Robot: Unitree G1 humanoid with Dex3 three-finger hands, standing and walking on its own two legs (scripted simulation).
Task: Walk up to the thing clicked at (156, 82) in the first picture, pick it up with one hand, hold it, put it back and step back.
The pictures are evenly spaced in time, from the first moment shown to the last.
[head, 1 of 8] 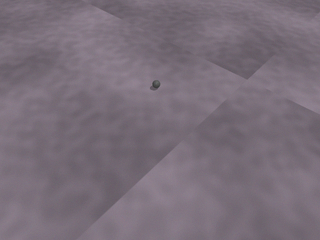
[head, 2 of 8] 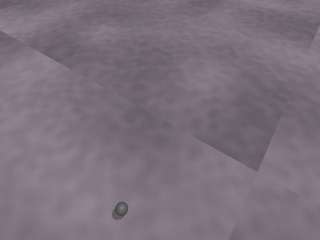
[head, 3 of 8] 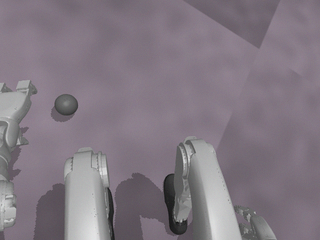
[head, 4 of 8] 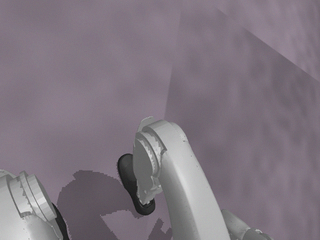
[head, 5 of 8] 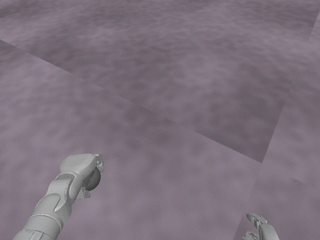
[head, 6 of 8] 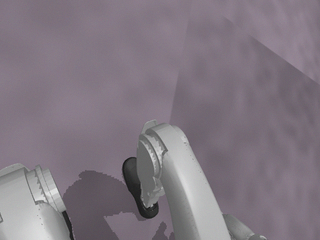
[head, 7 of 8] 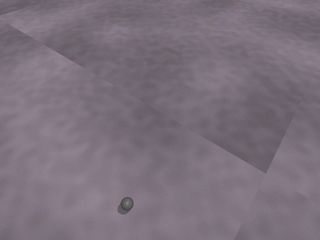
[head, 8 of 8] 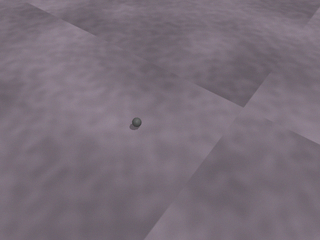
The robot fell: no
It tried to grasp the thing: yes
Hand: left
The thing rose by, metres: 0.69
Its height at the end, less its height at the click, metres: +0.00
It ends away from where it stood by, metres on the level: 0.00
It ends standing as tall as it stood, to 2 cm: yes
